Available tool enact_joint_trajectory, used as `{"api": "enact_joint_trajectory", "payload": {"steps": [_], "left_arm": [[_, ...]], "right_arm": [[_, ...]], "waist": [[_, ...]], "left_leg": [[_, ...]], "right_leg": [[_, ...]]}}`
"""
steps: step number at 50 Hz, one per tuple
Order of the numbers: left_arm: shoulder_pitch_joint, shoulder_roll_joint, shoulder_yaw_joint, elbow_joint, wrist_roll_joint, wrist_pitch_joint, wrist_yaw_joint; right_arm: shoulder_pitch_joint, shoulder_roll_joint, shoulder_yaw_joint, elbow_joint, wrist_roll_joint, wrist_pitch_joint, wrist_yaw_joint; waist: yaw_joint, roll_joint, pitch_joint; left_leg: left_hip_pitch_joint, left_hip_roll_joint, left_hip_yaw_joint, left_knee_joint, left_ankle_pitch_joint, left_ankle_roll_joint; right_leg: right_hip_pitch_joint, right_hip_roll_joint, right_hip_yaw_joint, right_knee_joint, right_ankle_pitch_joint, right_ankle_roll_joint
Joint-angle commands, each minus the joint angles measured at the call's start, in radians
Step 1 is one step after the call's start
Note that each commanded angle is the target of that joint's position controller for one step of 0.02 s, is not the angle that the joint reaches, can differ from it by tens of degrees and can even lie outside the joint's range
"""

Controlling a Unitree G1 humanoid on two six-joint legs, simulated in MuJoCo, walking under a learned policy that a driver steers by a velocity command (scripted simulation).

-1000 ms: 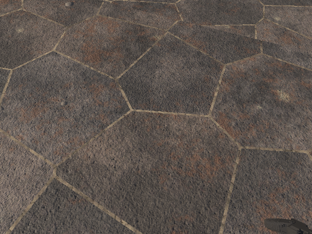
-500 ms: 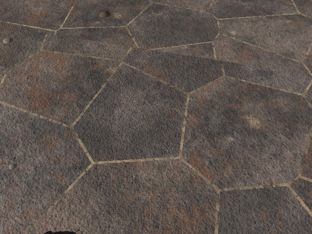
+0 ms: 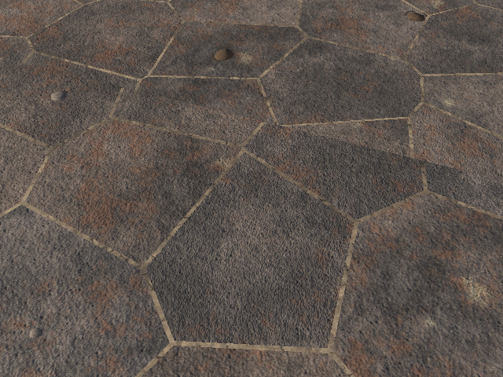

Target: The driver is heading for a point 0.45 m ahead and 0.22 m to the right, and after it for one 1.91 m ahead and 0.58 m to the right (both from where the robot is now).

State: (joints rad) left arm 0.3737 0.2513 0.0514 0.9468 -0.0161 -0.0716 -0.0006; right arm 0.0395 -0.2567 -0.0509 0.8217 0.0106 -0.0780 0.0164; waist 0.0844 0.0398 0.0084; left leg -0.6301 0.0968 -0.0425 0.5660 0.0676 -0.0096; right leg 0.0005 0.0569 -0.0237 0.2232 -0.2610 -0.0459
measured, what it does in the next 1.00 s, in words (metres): walks ahead, turning right: left foot, then right foot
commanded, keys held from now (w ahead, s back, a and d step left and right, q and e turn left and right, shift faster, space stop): w+e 0.76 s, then w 0.24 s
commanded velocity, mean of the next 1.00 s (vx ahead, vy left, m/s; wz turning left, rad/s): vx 0.50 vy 0.00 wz -0.46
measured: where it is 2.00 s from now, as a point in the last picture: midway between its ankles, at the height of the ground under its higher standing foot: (416, 204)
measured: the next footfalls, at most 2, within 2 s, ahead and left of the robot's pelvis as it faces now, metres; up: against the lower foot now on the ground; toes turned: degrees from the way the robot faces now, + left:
left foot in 0.10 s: +0.24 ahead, +0.15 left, +0.00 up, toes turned -3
right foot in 0.62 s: +0.45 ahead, -0.17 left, +0.00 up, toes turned -24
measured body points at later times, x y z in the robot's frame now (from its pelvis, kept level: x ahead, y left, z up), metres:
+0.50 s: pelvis +0.27 +0.02 +0.00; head +0.29 +0.00 +0.45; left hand +0.51 +0.22 -0.10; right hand +0.22 -0.26 -0.14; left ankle +0.20 +0.15 -0.74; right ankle +0.39 -0.17 -0.70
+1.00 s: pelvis +0.52 -0.12 +0.00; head +0.53 -0.15 +0.45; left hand +0.70 +0.10 -0.11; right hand +0.58 -0.44 -0.10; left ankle +0.77 -0.06 -0.69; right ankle +0.42 -0.16 -0.74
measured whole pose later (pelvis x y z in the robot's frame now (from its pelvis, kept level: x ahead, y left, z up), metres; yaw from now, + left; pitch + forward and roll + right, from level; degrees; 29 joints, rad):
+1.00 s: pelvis +0.52 -0.12 +0.00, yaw -30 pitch +1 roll +0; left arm 0.33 0.26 0.07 0.79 -0.01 -0.06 0.00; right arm 0.03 -0.28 -0.05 0.80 0.00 -0.09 0.02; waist 0.07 0.05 0.02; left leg -0.64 0.09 -0.05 0.59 0.10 -0.03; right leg -0.06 0.10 0.08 0.29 -0.25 -0.08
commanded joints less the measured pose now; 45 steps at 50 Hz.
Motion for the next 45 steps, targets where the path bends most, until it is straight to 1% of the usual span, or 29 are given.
{"api": "enact_joint_trajectory", "payload": {"steps": [1,3,4,5,6,7,8,10,11,12,14,16,20,23,26,28,29,30,31,32,33,34,35,36,37,38,40,42,45], "left_arm": [[0.034,0.182,0.044,-0.025,-0.008,0.007,0.014],[0.011,0.195,0.051,-0.029,-0.008,0.015,0.017],[-0.005,0.185,0.048,-0.035,-0.007,0.017,0.018],[-0.015,0.142,0.032,-0.054,0.004,0.016,0.016],[0.063,0.044,0.006,-0.087,0.013,0.004,0.014],[0.099,0.043,0.001,-0.089,-0.009,-0.013,0.01],[0.03,0.147,0.029,-0.094,-0.032,-0.017,0.01],[-0.063,0.141,0.037,-0.114,-0.027,-0.008,0.015],[-0.061,0.129,0.044,-0.113,-0.019,0.005,0.016],[-0.042,0.105,0.044,-0.114,-0.019,0.02,0.014],[-0.053,0.073,0.042,-0.133,-0.017,0.042,0.012],[-0.088,0.072,0.045,-0.157,-0.01,0.052,0.012],[-0.193,0.059,0.037,-0.195,-0.006,0.042,-0.013],[-0.302,0.049,0.026,-0.238,-0.003,0.04,-0.034],[-0.357,0.066,0.028,-0.279,-0.004,0.044,-0.049],[-0.329,0.095,0.041,-0.293,-0.002,0.048,-0.054],[-0.264,0.119,0.056,-0.284,-0.003,0.051,-0.053],[-0.122,0.159,0.081,-0.249,-0.008,0.051,-0.049],[0.056,0.238,0.121,-0.198,-0.011,0.058,-0.031],[0.054,0.362,0.14,-0.193,-0.022,0.057,-0.017],[0.07,0.324,0.119,-0.239,-0.008,0.035,-0.027],[0.046,0.249,0.097,-0.232,0.002,0.018,-0.032],[0.001,0.215,0.087,-0.234,-0.002,0.008,-0.03],[-0.079,0.179,0.076,-0.248,-0.001,0.005,-0.028],[-0.132,0.147,0.064,-0.268,0.008,0.004,-0.024],[-0.151,0.142,0.059,-0.279,0.014,0.004,-0.02],[-0.139,0.153,0.06,-0.275,0.01,-0.001,-0.009],[-0.104,0.17,0.063,-0.258,0.008,-0.004,0.004],[-0.067,0.168,0.059,-0.236,0.006,-0.002,0.013]], "right_arm": [[-0.116,-0.085,-0.014,-0.094,0.006,-0.032,0.016],[-0.047,-0.119,-0.027,-0.079,0.006,-0.041,0.016],[0.064,-0.151,-0.045,-0.046,0.003,-0.044,0.01],[0.235,-0.206,-0.066,-0.008,-0.012,-0.048,0.001],[0.366,-0.304,-0.091,0.008,-0.028,-0.041,-0.009],[0.383,-0.26,-0.078,0.017,-0.019,-0.031,-0.005],[0.317,-0.178,-0.054,0.004,-0.011,-0.029,-0.008],[0.191,-0.108,-0.033,-0.004,-0.013,-0.028,-0.009],[0.147,-0.081,-0.026,-0.003,-0.019,-0.032,-0.008],[0.121,-0.08,-0.026,0.001,-0.024,-0.034,-0.007],[0.112,-0.097,-0.035,0.011,-0.025,-0.042,-0.009],[0.121,-0.118,-0.043,0.024,-0.028,-0.046,-0.017],[0.144,-0.149,-0.052,0.038,-0.025,-0.036,-0.031],[0.191,-0.177,-0.061,0.051,-0.013,-0.022,-0.037],[0.226,-0.202,-0.072,0.065,0.005,-0.001,-0.036],[0.213,-0.229,-0.08,0.061,0.015,0.013,-0.037],[0.202,-0.242,-0.084,0.057,0.021,0.022,-0.039],[0.181,-0.241,-0.082,0.052,0.026,0.03,-0.039],[0.197,-0.211,-0.07,0.043,0.01,0.028,-0.04],[0.264,-0.06,-0.025,-0.011,-0.039,0.008,-0.031],[0.216,-0.094,-0.019,-0.035,-0.005,-0.037,-0.019],[0.107,-0.157,-0.035,-0.063,0.038,-0.063,-0.009],[0.086,-0.149,-0.03,-0.066,0.034,-0.077,-0.01],[0.09,-0.151,-0.034,-0.05,0.006,-0.08,-0.019],[0.106,-0.167,-0.044,-0.041,-0.007,-0.07,-0.021],[0.119,-0.168,-0.048,-0.041,-0.01,-0.055,-0.018],[0.128,-0.137,-0.043,-0.037,-0.018,-0.032,-0.016],[0.07,-0.108,-0.032,-0.054,-0.025,-0.023,-0.017],[-0.02,-0.085,-0.019,-0.073,-0.018,-0.024,-0.007]], "waist": [[-0.023,-0.109,0.062],[-0.071,-0.136,0.026],[-0.129,-0.129,-0.038],[-0.2,-0.098,-0.177],[-0.197,0.11,-0.345],[-0.188,0.281,-0.435],[-0.191,0.165,-0.279],[-0.146,0.063,-0.091],[-0.114,0.08,-0.045],[-0.09,0.096,-0.024],[-0.073,0.072,0.001],[-0.069,0.04,0.016],[-0.097,0.017,0.038],[-0.139,-0.001,0.07],[-0.145,0.005,0.087],[-0.11,0.031,0.052],[-0.068,0.046,0.005],[0.017,0.031,-0.066],[0.089,-0.033,-0.16],[-0.017,-0.319,-0.2],[0.013,-0.25,-0.377],[0.042,-0.163,-0.262],[0.013,-0.12,-0.175],[-0.033,-0.062,-0.119],[-0.071,-0.07,-0.095],[-0.091,-0.078,-0.084],[-0.103,-0.065,-0.067],[-0.086,-0.066,-0.037],[-0.046,-0.095,-0.007]], "left_leg": [[0.029,-0.032,-0.002,-0.082,-0.034,0.01],[0.154,-0.055,0.013,-0.105,-0.104,0.031],[0.316,-0.073,0.034,-0.132,-0.116,0.055],[0.598,0.004,-0.027,-0.073,-0.095,0.103],[0.994,0.254,-0.362,-0.075,-0.154,0.214],[1.066,0.352,-0.673,-0.218,-0.318,0.293],[0.941,0.312,-0.556,-0.247,-0.416,0.245],[0.661,0.235,-0.31,-0.313,-0.35,0.186],[0.565,0.2,-0.223,-0.351,-0.298,0.171],[0.498,0.187,-0.163,-0.384,-0.266,0.167],[0.449,0.185,-0.077,-0.427,-0.179,0.185],[0.458,0.187,-0.006,-0.443,-0.111,0.195],[0.497,0.158,0.136,-0.451,-0.045,0.173],[0.562,0.177,0.19,-0.444,-0.039,0.164],[0.673,0.21,0.218,-0.389,0.036,0.145],[0.716,0.216,0.247,-0.278,0.316,0.124],[0.72,0.208,0.264,-0.166,0.483,0.112],[0.678,0.173,0.294,0.028,0.558,0.086],[0.48,0.133,0.302,0.307,0.375,0.039],[0.03,-0.047,0.267,0.673,-0.507,-0.029],[-0.118,-0.13,0.0,0.838,-0.688,-0.027],[-0.221,-0.077,-0.04,0.843,-0.597,0.001],[-0.211,-0.032,-0.036,0.769,-0.51,0.025],[-0.137,0.006,-0.04,0.677,-0.449,0.025],[-0.056,0.028,-0.048,0.61,-0.412,0.023],[-0.007,0.032,-0.048,0.572,-0.392,0.016],[0.017,0.031,-0.022,0.482,-0.349,-0.011],[-0.001,0.024,-0.006,0.356,-0.233,-0.036],[0.042,-0.005,0.01,0.14,-0.013,-0.041]], "right_leg": [[-0.011,-0.294,0.187,-0.001,0.287,-0.142],[-0.003,-0.3,0.211,0.075,0.376,-0.123],[-0.027,-0.258,0.186,0.188,0.483,-0.1],[-0.152,-0.197,0.147,0.415,0.425,-0.067],[-0.502,-0.052,0.055,0.791,0.075,0.003],[-0.689,-0.014,0.126,0.995,-0.344,0.017],[-0.77,-0.079,0.163,1.079,-0.297,0.011],[-0.741,-0.159,0.121,1.029,-0.135,0.007],[-0.694,-0.188,0.128,0.979,-0.084,0.008],[-0.644,-0.202,0.126,0.96,-0.055,0.01],[-0.64,-0.212,0.118,0.933,-0.008,0.021],[-0.684,-0.215,0.126,0.869,0.07,0.031],[-0.672,-0.199,0.079,0.635,0.266,0.033],[-0.667,-0.185,0.024,0.511,0.291,0.021],[-0.681,-0.166,-0.007,0.446,0.205,-0.009],[-0.597,-0.115,-0.058,0.431,0.1,-0.045],[-0.499,-0.073,-0.09,0.427,0.054,-0.068],[-0.309,-0.019,-0.116,0.364,0.094,-0.101],[-0.004,-0.031,-0.025,0.336,0.126,-0.145],[0.294,-0.286,0.494,0.256,0.028,-0.299],[0.401,-0.403,0.882,0.076,-0.138,-0.403],[0.354,-0.383,0.765,0.046,-0.076,-0.342],[0.23,-0.341,0.627,0.061,0.001,-0.302],[0.083,-0.299,0.523,0.063,0.101,-0.269],[-0.025,-0.269,0.453,0.047,0.198,-0.253],[-0.086,-0.257,0.429,0.024,0.239,-0.252],[-0.149,-0.246,0.358,-0.001,0.339,-0.255],[-0.177,-0.225,0.292,-0.024,0.382,-0.242],[-0.202,-0.175,0.209,-0.032,0.321,-0.191]]}}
